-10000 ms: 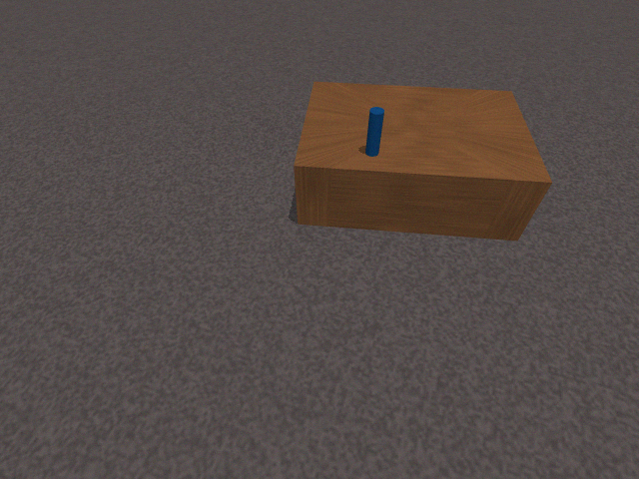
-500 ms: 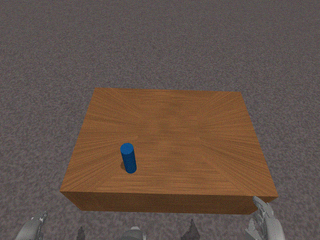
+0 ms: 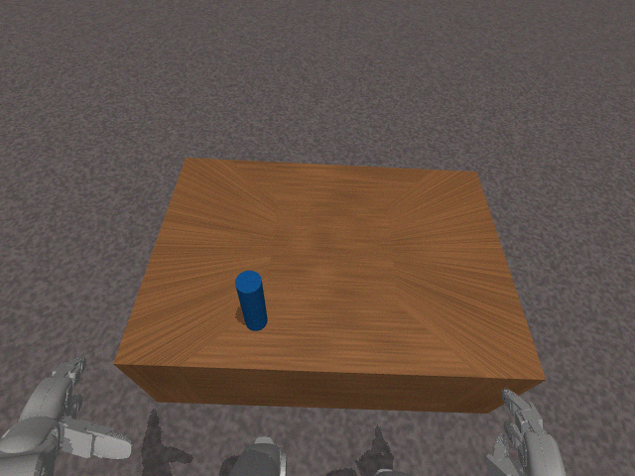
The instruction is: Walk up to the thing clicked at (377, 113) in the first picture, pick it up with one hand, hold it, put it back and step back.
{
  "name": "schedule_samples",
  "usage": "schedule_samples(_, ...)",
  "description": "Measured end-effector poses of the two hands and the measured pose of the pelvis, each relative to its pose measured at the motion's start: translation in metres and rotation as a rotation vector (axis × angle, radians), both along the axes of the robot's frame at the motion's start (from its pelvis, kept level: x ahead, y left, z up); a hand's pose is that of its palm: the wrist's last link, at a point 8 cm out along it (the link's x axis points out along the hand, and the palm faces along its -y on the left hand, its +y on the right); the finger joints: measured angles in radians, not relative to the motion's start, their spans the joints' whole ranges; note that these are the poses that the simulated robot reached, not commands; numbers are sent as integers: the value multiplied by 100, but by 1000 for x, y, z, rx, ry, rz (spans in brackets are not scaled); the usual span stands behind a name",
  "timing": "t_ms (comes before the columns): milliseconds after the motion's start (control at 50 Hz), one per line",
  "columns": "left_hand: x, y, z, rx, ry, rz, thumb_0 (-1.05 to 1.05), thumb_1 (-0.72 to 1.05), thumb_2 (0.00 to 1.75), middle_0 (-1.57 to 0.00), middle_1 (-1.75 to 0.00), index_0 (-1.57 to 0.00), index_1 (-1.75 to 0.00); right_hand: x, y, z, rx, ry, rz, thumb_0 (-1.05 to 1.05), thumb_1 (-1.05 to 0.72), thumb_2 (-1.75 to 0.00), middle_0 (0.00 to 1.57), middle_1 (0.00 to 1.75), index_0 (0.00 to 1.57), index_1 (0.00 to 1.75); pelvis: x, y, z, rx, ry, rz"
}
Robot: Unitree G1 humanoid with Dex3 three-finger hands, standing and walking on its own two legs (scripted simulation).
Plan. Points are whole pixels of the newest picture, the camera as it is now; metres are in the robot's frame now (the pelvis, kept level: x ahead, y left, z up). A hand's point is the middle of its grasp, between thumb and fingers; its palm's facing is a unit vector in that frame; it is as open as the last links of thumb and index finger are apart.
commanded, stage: go down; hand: left
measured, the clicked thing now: (252, 302) +0.48 +0.15 -0.29
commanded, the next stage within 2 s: none
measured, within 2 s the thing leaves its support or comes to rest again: neither
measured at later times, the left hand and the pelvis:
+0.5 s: hand (104, 329) +0.31 +0.32 -0.05, palm faces +0.09 -0.99 -0.14, open 17.7 cm; pelvis +0.00 +0.01 +0.00, yaw -3 degrees
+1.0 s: hand (101, 279) +0.38 +0.33 -0.03, palm faces +0.09 -0.99 -0.09, open 17.7 cm; pelvis -0.01 +0.01 -0.01, yaw -3 degrees
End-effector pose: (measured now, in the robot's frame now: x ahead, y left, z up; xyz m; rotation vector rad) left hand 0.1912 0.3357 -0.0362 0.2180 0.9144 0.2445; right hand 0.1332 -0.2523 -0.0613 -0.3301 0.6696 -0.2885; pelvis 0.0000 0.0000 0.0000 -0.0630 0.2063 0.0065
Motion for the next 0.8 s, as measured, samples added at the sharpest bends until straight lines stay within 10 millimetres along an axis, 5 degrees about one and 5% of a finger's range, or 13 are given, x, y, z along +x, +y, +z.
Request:
schedule_samples(160, 73, 17, 14, -49, -161, -33, -1, -59, 8, -9, -5, -6, -7, -25, -10, -7, -23, 81, -22, 2, -90, -90, 21, 30, 20, 30, -4, 0, -1, 0, 25, -13)
schedule_samples(260, 102, 23, 18, -89, -222, -62, -1, -59, 7, -9, -4, -6, -6, -49, -17, -13, -22, 164, -49, 2, -91, -90, 21, 30, 20, 30, -2, 2, -2, 3, 48, -29)
schedule_samples(420, 106, 29, 11, -118, -248, -85, -1, -59, 4, -9, -3, -6, -5, -78, -18, -21, -2, 292, -81, 2, -91, -90, 21, 30, 20, 29, 2, 5, -3, 6, 68, -49)
schedule_samples(560, 102, 32, 10, -112, -303, -84, -2, -60, 4, -9, -2, -6, -4, -78, -15, -24, -1, 325, -58, 2, -91, -90, 21, 30, 20, 29, -3, 5, -4, 5, 62, -41)
schedule_samples(800, 148, 42, 33, -123, -440, -113, -2, -60, 3, -9, -2, -7, -3, -75, -18, -18, -43, 312, -27, 1, -89, -90, 21, 30, 20, 29, -17, 6, -7, -6, 80, -38)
